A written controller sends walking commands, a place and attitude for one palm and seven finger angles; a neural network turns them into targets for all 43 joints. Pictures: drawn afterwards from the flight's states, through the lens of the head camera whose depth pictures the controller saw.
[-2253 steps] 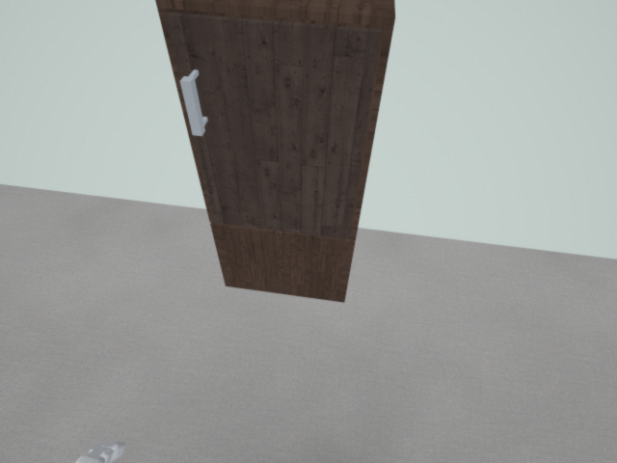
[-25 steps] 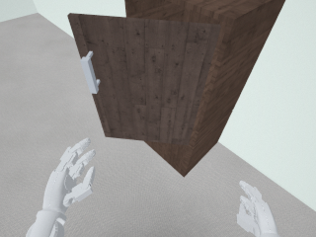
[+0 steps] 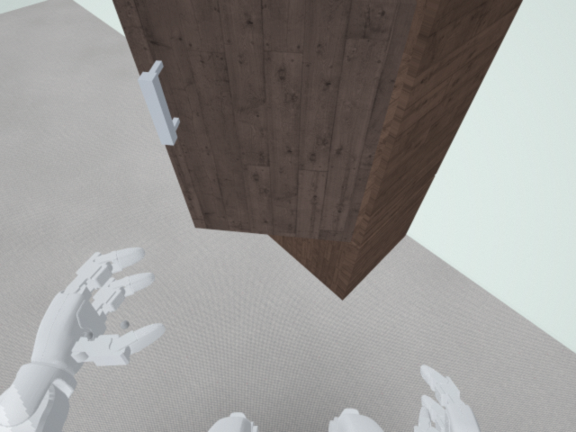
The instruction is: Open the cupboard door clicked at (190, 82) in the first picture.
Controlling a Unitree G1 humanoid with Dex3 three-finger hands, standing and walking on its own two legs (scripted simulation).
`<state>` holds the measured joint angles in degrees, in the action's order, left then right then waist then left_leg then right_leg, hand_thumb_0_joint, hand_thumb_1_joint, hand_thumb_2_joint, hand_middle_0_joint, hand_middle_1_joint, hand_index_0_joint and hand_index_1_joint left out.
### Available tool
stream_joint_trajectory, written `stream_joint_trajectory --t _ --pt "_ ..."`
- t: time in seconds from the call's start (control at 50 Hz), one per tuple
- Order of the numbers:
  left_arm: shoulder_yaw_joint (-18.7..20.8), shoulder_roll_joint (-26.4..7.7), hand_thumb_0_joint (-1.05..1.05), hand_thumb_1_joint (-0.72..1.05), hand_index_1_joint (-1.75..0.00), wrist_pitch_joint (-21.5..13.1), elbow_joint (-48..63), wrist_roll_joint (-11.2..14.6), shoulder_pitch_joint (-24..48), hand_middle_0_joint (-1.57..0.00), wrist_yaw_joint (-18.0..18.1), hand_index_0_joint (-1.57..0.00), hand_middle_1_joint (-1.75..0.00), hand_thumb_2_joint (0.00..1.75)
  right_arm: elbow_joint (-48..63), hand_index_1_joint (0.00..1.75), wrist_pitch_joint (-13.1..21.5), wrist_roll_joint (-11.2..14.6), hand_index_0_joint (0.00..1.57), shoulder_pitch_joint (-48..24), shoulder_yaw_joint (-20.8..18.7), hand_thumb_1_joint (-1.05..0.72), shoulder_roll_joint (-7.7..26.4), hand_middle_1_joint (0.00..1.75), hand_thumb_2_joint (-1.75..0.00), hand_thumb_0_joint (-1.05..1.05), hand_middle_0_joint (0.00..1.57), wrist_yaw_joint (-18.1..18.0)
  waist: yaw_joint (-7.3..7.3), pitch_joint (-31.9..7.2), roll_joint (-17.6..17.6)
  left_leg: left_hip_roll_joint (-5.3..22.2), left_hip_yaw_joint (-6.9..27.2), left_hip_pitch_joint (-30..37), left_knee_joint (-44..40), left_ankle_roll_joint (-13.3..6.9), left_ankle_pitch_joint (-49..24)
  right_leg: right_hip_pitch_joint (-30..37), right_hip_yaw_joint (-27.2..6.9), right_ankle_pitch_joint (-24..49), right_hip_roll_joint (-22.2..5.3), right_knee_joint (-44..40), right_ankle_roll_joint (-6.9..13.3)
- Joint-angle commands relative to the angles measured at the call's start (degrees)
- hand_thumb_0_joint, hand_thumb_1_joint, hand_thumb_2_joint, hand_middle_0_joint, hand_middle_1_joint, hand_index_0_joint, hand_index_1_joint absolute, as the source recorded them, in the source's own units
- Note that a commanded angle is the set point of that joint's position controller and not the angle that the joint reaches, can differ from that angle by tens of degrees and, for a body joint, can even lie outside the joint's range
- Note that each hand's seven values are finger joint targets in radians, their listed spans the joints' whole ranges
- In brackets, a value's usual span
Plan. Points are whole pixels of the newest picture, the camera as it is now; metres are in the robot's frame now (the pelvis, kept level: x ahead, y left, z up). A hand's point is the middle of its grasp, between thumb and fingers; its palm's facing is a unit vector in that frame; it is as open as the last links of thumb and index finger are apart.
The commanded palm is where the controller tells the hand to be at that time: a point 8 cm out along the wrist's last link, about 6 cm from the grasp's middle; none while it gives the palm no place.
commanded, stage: raise the hand with hooked fingers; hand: left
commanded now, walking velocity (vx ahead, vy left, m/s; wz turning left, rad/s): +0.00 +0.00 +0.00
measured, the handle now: (163, 103) +0.61 +0.24 +0.10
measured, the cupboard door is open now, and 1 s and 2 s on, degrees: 39 39 39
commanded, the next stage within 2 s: move the hooked fingers beside the handle in 1.28 s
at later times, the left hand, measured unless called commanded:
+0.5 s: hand (68, 273) +0.28 +0.27 +0.10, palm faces -0.01 -1.00 -0.06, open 13.6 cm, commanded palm +0.26 +0.32 +0.10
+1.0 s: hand (62, 241) +0.31 +0.28 +0.12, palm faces -0.05 -1.00 -0.03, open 13.9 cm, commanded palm +0.28 +0.33 +0.13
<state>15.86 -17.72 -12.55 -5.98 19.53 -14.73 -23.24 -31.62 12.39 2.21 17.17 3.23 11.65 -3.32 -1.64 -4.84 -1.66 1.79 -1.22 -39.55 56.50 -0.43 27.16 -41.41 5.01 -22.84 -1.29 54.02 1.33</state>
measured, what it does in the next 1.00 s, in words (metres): stands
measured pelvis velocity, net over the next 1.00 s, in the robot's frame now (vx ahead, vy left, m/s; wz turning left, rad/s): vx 0.02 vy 0.01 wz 0.00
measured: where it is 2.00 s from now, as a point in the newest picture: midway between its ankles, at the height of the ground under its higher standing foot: outside the picture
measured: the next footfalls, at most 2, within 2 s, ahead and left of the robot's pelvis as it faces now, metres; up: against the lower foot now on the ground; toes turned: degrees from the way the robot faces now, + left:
none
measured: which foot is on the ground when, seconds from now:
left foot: down 0.00-1.00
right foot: down 0.00-1.00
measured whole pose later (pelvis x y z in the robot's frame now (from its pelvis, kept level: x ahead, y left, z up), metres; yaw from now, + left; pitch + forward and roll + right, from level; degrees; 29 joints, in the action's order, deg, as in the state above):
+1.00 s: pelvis +0.02 +0.01 +0.03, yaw +0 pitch +6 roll -1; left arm 25.7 -25.7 -9.6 -24.3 20.3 4.6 -33.7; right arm -32.7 12.1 2.6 17.5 2.6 17.1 -4.5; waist -0.4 -2.9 -1.4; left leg 1.0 -2.0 -26.5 43.4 -1.2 23.2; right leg -28.4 4.2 -18.8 -1.3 41.0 0.4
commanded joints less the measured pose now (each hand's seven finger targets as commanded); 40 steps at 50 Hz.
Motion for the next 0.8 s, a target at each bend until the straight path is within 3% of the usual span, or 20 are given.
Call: stream_joint_trajectory --t 0.0,0.04,0.06,0.12,0.18,0.22,0.3,0.34,0.42,0.5,0.54,0.62,0.7,0.76,0.78 --pt "7.65 -9.3 0.0 -0.08 -0.93 -9.57 13.41 1.58 3.87 -0.27 3.05 -0.27 -0.93 0.48 9.07 0.3 5.16 -0.26 0.2 -5.27 -4.67 -0.9 9.42 0.3 -0.9 0.0 0.2 -0.66 2.52 -11.16 0.83 -1.82 2.34 2.32 -9.87 -0.37 -13.15 12.97 -3.13 5.63 1.25 -8.88 -0.45" --pt "5.03 -8.62 0.0 -0.13 -0.96 -10.92 10.85 0.42 7.19 -0.27 1.61 -0.27 -0.96 0.46 8.17 0.3 5.6 -0.12 0.2 -4.31 -4.78 -0.9 10.47 0.3 -0.9 0.0 0.2 -0.66 0.69 -8.56 1.36 -1.71 2.51 2.53 -9.87 -0.54 -11.32 10.59 -3.05 4.06 1.49 -9.14 -0.44" --pt "4.02 -8.31 0.0 -0.15 -0.98 -10.94 8.65 0.13 7.23 -0.27 0.52 -0.27 -0.98 0.45 7.73 0.3 5.85 0.07 0.2 -3.91 -4.83 -0.9 10.83 0.3 -0.9 0.0 0.2 -0.7 0.19 -7.35 0.0 -1.84 2.33 2.44 -9.97 -0.58 -9.36 9.49 -3.45 1.83 1.24 -10.09 -0.54" --pt "3.19 -10.31 0.0 -0.22 -1.02 -9.48 7.26 0.02 10.93 -0.28 -2.92 -0.28 -1.02 0.42 7.6 0.3 6.53 0.65 0.2 -3.35 -4.85 -0.9 12.21 0.3 -0.9 0.0 0.2 -1.34 -0.25 -7.88 -1.9 -1.78 2.74 4.71 -10.91 -0.87 -8.52 9.93 -3.57 0.93 1.19 -11.1 -0.15" --pt "7.25 -14.56 0.0 -0.29 -1.07 -7.77 8.71 0.93 13.17 -0.29 -4.18 -0.29 -1.07 0.39 7.63 0.3 6.87 0.78 0.2 -3.35 -5.03 -0.9 12.42 0.3 -0.9 0.0 0.2 -2.11 0.95 -12.52 -2.28 -1.72 2.98 8.08 -12.25 -0.99 -11.5 13.61 -3.14 4.83 1.05 -11.45 -0.31" --pt "11.37 -18.3 0.0 -0.34 -1.1 -7.47 9.86 1.88 14.6 -0.29 -3.69 -0.29 -1.1 0.37 7.73 0.3 6.83 0.32 0.2 -3.28 -4.72 -0.9 12.55 0.3 -0.9 0.0 0.2 -2.27 2.35 -13.62 -3.41 -1.75 3.24 9.45 -12.65 -0.72 -15.43 16.1 -2.49 9.1 1.64 -10.55 0.22" --pt "12.23 -16.13 0.0 -0.43 -1.15 -7.81 9.05 3.11 13.05 -0.29 -2.2 -0.29 -1.15 0.33 7.66 0.3 6.43 0.34 0.2 -3.55 -4.39 -0.9 11.54 0.3 -0.9 0.0 0.2 -1.97 2.88 -12.65 -4.32 -1.52 2.83 11.94 -13.85 -0.17 -20.52 17.47 -1.36 14.99 1.8 -10.61 0.15" --pt "11.01 -14.98 0.0 -0.48 -1.18 -6.36 6.38 2.91 14.06 -0.3 -2.8 -0.3 -1.18 0.31 7.63 0.3 5.88 0.37 0.2 -3.42 -4.11 -0.9 11.68 0.3 -0.9 0.0 0.2 -1.65 2.41 -10.36 -5.69 -1.48 2.59 12.5 -14.27 0.05 -22.07 17.03 -1.13 16.92 2.06 -10.88 0.3" --pt "8.26 -14.1 0.0 -0.5 -1.2 -1.82 0.44 1.73 16.73 -0.3 -5.46 -0.3 -1.2 0.3 7.91 0.3 4.93 0.74 0.2 -3.16 -4.04 -0.9 12.56 0.3 -0.9 0.0 0.2 -1.59 1.45 -6.83 -3.55 -1.28 2.8 12.4 -15.36 -0.03 -21.86 15.97 -0.9 17.3 2.21 -12.27 0.25" --pt "10.63 -17.9 0.0 -0.5 -1.2 -0.38 1.06 1.56 22.95 -0.3 -7.07 -0.3 -1.2 0.3 8.28 0.3 4.27 0.86 0.2 -3.3 -4.02 -0.9 12.75 0.3 -0.9 0.0 0.2 -2.2 1.37 -10.59 -1.31 -1.3 2.92 14.22 -16.28 -0.29 -21.22 17.73 -1.09 16.88 2.03 -13.55 -0.08" --pt "12.59 -20.83 0.0 -0.5 -1.2 -1.47 3.05 1.81 27.66 -0.3 -7.17 -0.3 -1.2 0.3 8.2 0.3 4.04 0.63 0.2 -3.66 -3.62 -0.9 12.6 0.3 -0.9 0.0 0.2 -2.34 1.64 -11.89 -4.02 -1.38 3.12 16.16 -16.71 -0.06 -21.86 18.57 -1.34 16.75 2.32 -13.73 0.36" --pt "15.6 -23.54 0.0 -0.5 -1.2 -3.66 1.37 2.41 30.18 -0.3 -6.8 -0.3 -1.2 0.3 7.29 0.3 4.1 0.25 0.2 -3.62 -3.2 -0.9 12.37 0.3 -0.9 0.0 0.2 -2.67 2.09 -12.93 -3.33 -1.36 3.38 17.53 -17.25 0.09 -22.94 20.19 -1.52 17.38 2.49 -14.23 0.59" --pt "14.32 -22.25 0.0 -0.5 -1.2 -2.03 -4.81 2.38 31.08 -0.3 -8.6 -0.3 -1.2 0.3 6.38 0.3 3.59 0.83 0.2 -3.57 -3.24 -0.9 12.58 0.3 -0.9 0.0 0.2 -3.05 1.63 -10.91 -4.27 -1.34 3.12 17.46 -18.73 0.06 -21.36 19.45 -1.34 16.08 1.98 -15.59 0.32" --pt "14.3 -23.97 0.0 -0.5 -1.2 0.36 -7.37 2.1 33.65 -0.3 -10.54 -0.3 -1.2 0.3 6.36 0.3 3.24 1.02 0.2 -3.32 -3.23 -0.9 13.04 0.3 -0.9 0.0 0.2 -3.07 1.87 -10.47 -5.21 -1.45 2.98 17.88 -19.43 -0.14 -21.85 20.07 -1.6 16.71 1.76 -16.51 0.39" --pt "13.22 -22.47 0.0 -0.5 -1.2 1.17 -9.5 1.97 32.02 -0.3 -10.94 -0.3 -1.2 0.3 6.62 0.3 3.18 1.07 0.2 -3.15 -3.23 -0.9 13.01 0.3 -0.9 0.0 0.2 -3.03 1.78 -9.61 -3.74 -1.46 3.06 17.5 -19.67 -0.2 -22.29 19.88 -1.3 16.87 1.77 -16.59 0.38"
